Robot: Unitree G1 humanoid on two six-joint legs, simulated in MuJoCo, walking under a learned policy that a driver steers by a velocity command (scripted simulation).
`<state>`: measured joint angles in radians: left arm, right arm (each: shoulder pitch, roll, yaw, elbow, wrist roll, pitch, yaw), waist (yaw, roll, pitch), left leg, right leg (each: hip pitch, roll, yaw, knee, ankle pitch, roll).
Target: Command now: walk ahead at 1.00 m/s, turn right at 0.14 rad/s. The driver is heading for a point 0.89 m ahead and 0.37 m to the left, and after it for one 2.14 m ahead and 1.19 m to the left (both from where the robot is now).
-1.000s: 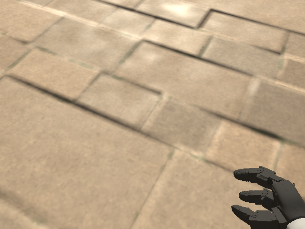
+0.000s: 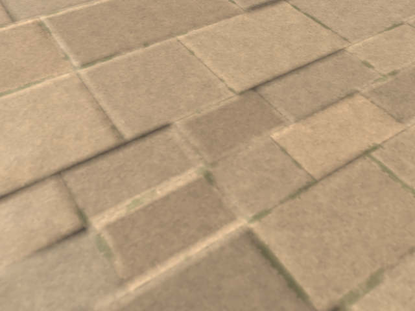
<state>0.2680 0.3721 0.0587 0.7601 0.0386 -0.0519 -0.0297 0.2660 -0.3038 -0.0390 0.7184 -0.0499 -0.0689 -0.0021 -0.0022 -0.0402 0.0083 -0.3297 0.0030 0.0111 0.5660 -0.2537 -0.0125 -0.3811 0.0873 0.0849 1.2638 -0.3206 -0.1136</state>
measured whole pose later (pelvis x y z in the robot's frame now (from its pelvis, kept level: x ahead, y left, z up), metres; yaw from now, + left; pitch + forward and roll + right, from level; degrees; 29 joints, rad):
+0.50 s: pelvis +0.44 +0.02 +0.01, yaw +17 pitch +1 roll -2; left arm 0.40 0.31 0.05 0.82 0.02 -0.10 0.00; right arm 0.19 -0.35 -0.07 0.73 -0.03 0.00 0.06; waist 0.04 0.06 -0.02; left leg -0.70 0.08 0.02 1.19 -0.19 0.07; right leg -0.05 0.01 -0.17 0.34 -0.32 -0.01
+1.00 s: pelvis +0.85 +0.22 +0.01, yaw +45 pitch +1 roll +1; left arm 0.00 0.26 -0.02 0.56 0.04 -0.06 -0.01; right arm 0.45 -0.32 -0.07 0.82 0.00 -0.03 0.01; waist -0.09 0.01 0.07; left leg -0.05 -0.21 -0.17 0.39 -0.32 0.16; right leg -0.72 -0.11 0.09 0.76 -0.06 0.05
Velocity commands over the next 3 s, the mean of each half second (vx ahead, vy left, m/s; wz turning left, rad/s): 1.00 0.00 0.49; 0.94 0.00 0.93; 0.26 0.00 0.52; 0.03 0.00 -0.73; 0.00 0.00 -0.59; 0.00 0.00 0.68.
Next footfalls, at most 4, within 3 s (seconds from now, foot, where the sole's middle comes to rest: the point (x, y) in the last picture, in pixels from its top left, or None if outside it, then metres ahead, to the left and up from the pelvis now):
0.28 right None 0.42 -0.10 -0.77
0.70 left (153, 231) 0.78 0.21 -0.77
1.10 right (129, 147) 1.19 0.35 -0.77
1.46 left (92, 186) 0.98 0.46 -0.77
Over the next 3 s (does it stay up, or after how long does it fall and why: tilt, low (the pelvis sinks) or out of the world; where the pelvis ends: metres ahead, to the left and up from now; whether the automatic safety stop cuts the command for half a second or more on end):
stays up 1.09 0.36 0.00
